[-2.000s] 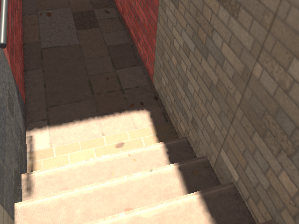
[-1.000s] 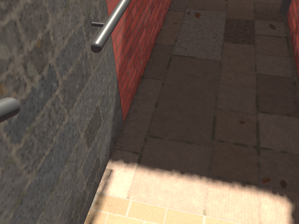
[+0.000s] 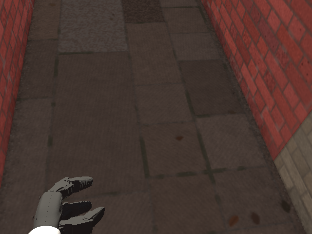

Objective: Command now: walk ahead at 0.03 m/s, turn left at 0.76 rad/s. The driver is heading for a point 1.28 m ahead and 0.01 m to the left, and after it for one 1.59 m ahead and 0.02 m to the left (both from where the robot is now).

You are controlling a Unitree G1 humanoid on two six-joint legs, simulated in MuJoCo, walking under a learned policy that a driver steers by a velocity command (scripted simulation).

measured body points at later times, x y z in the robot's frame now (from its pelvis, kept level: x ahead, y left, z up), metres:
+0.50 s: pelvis +0.06 -0.02 -0.01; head +0.10 -0.01 +0.44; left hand +0.08 +0.26 -0.13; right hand +0.31 -0.21 -0.10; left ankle +0.04 +0.12 -0.74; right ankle +0.08 -0.13 -0.74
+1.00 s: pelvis +0.10 -0.07 -0.01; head +0.14 -0.11 +0.44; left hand +0.29 +0.19 -0.08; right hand +0.24 -0.37 -0.11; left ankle +0.12 +0.10 -0.64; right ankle +0.09 -0.14 -0.74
